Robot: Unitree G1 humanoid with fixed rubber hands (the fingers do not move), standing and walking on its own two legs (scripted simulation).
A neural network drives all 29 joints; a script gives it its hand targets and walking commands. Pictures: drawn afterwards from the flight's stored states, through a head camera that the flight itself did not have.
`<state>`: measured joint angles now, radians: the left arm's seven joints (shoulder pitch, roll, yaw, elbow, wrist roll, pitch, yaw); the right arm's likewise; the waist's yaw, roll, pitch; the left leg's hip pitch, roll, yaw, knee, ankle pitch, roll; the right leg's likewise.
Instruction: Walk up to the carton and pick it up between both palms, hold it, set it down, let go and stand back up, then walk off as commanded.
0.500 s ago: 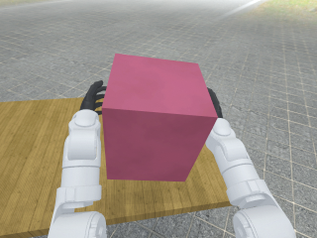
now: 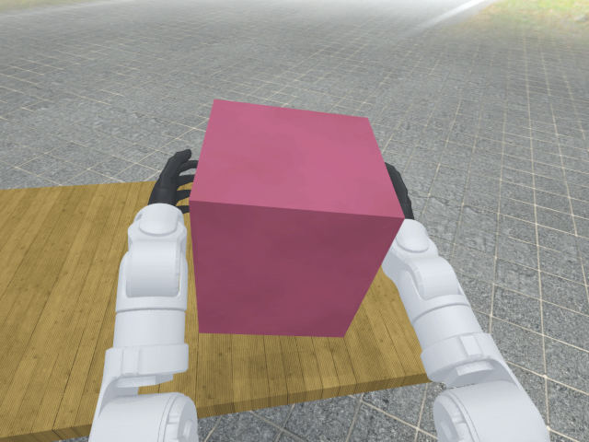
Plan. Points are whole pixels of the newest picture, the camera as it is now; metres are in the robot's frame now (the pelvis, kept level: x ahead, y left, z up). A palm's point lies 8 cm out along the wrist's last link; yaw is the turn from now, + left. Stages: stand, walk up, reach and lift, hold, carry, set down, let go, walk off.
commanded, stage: hold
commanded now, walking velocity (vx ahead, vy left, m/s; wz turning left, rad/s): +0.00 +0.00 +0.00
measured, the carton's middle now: (283, 225) +0.38 +0.02 +0.15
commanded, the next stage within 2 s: none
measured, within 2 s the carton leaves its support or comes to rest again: neither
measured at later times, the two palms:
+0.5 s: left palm (166, 208) +0.36 +0.17 +0.20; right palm (396, 219) +0.37 -0.13 +0.17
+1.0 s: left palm (167, 208) +0.36 +0.17 +0.20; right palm (396, 219) +0.37 -0.13 +0.17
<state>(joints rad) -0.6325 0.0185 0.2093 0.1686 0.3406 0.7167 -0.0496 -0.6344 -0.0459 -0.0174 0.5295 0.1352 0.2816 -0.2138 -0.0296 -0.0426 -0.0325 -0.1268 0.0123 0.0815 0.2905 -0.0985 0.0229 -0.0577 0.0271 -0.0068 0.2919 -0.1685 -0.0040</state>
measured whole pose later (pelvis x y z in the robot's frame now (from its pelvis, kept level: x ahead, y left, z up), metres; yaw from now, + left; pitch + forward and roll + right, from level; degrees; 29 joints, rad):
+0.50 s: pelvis +0.00 +0.00 +0.00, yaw +0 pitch -4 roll +0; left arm -0.63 0.02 0.21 0.17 0.34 0.72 -0.05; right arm -0.63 -0.05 -0.02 0.53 0.14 0.28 -0.21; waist -0.03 -0.04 -0.03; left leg -0.13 0.01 0.08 0.29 -0.10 0.02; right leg -0.06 0.03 -0.01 0.29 -0.17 0.00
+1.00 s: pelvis +0.00 +0.00 +0.00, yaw +0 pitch -4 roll +0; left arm -0.63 0.02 0.21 0.17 0.34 0.72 -0.05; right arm -0.63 -0.05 -0.02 0.53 0.14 0.28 -0.21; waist -0.03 -0.04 -0.03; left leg -0.13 0.01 0.08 0.29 -0.10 0.02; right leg -0.06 0.03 -0.01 0.29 -0.17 0.00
